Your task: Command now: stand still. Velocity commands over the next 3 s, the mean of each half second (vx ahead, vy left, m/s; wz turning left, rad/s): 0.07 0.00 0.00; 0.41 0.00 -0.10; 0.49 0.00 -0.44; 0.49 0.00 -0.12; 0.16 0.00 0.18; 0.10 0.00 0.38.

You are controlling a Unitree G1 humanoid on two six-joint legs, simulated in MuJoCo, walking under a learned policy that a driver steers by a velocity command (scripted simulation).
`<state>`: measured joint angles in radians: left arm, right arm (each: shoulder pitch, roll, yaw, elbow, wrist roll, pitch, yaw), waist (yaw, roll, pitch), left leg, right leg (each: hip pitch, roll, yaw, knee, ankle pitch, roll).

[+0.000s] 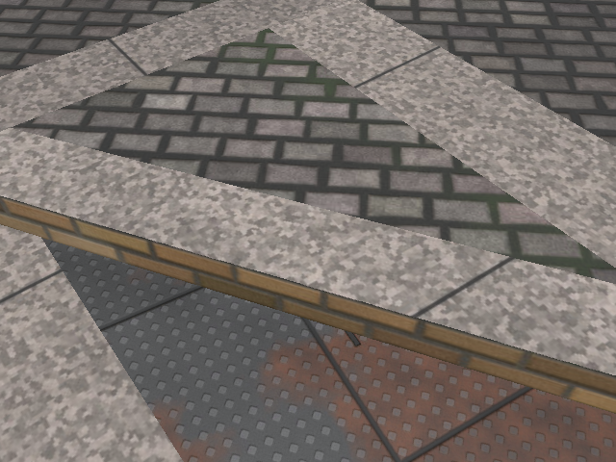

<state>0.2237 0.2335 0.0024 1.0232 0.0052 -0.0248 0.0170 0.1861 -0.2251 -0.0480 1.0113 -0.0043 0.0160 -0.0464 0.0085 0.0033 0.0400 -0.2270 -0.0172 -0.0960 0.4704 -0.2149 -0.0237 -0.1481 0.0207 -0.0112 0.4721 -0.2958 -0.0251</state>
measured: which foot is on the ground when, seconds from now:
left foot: down 0.00-0.36, up 0.38-0.60, down 0.62-1.00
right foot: down 0.00-0.62, up 0.64-1.00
